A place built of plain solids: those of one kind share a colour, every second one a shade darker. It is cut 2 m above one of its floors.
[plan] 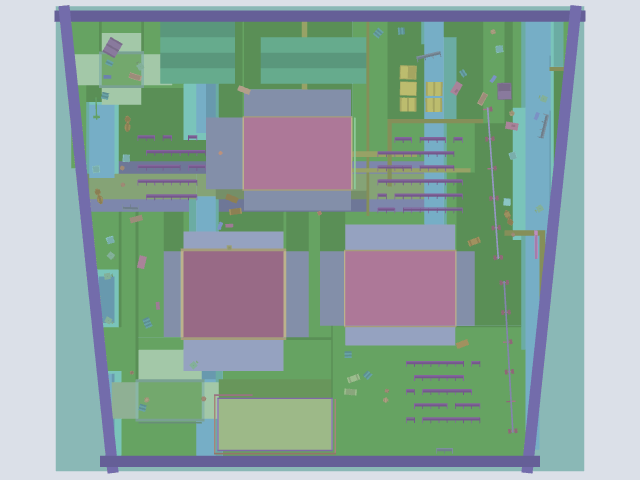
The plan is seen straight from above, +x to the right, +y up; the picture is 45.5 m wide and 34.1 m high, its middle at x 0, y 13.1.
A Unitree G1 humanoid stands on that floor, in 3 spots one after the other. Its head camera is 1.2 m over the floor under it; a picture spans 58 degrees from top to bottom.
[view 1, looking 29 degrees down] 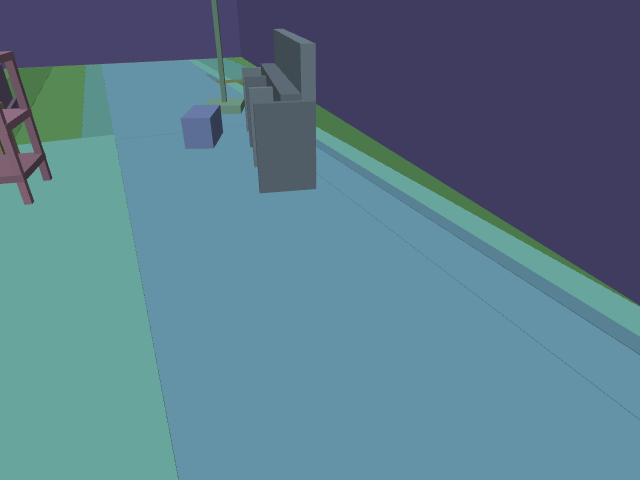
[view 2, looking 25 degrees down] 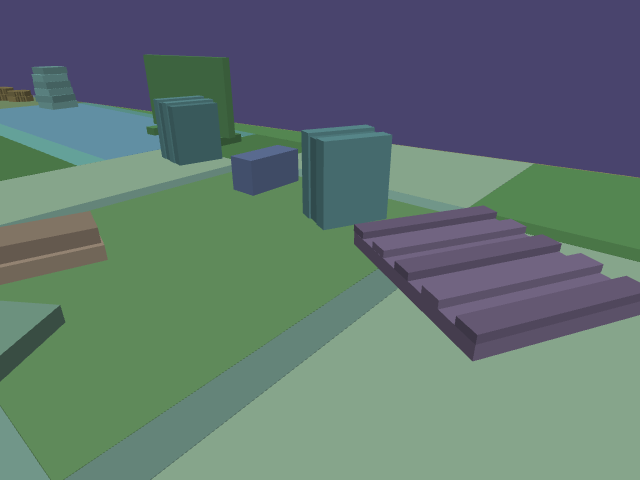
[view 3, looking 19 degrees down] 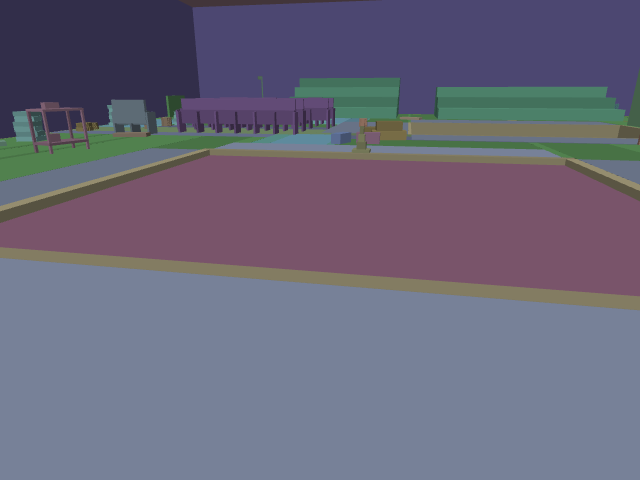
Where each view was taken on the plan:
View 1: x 14.65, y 17.65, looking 65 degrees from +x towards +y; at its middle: floor_aisle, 2.48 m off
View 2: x -12.55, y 27.45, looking -140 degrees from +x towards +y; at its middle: floor_fixed_patch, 2.84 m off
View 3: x -5.55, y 3.45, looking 101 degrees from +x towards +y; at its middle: floor_void_bay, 4.05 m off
